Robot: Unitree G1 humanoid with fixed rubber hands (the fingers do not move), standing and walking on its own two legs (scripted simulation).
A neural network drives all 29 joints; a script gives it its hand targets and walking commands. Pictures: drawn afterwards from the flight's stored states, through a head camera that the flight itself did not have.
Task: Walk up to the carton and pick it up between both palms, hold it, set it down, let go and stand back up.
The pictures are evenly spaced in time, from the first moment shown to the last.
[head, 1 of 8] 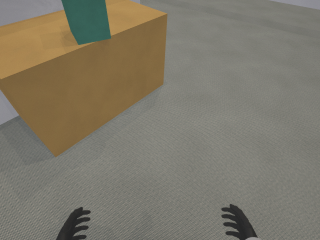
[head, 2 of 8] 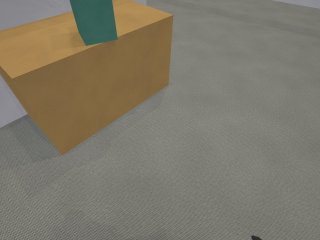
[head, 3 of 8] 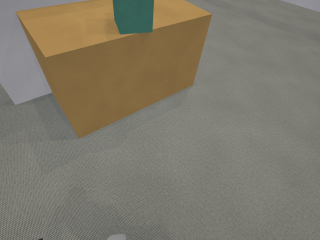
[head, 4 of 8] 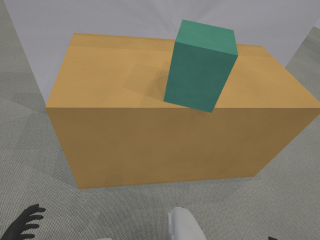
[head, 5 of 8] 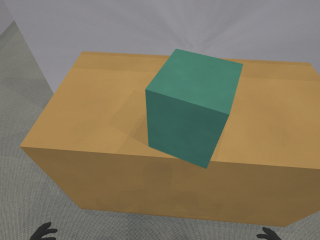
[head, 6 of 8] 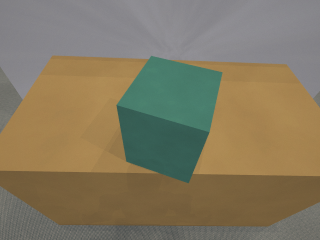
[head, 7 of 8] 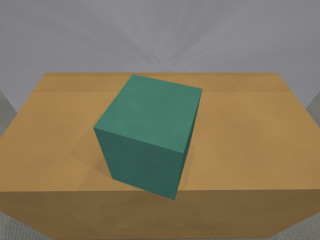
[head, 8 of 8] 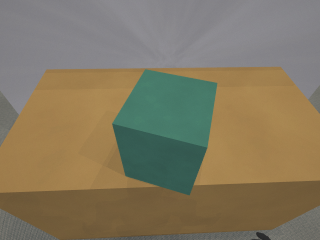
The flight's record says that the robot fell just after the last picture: no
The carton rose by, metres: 0.00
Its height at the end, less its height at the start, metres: +0.00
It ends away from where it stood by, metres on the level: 0.00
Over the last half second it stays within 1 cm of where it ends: yes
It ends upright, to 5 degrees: yes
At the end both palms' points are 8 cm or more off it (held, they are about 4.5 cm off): yes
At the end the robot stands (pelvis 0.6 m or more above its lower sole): yes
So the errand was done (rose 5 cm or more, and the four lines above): no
